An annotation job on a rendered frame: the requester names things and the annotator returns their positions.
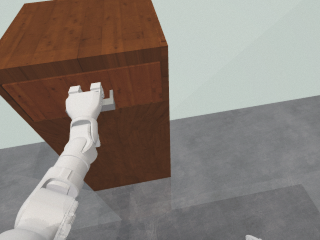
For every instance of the drawer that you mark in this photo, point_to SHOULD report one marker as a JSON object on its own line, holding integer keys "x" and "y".
{"x": 45, "y": 98}

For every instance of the left robot hand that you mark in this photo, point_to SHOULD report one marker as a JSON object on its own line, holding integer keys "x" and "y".
{"x": 85, "y": 104}

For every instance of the robot left forearm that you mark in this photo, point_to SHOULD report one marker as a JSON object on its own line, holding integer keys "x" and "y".
{"x": 68, "y": 173}

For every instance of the robot left upper arm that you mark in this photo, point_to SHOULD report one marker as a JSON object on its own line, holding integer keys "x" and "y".
{"x": 48, "y": 216}

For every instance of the cabinet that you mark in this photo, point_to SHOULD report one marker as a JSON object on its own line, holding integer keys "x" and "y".
{"x": 62, "y": 37}

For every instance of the handle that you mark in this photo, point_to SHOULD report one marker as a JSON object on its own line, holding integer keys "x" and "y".
{"x": 108, "y": 104}

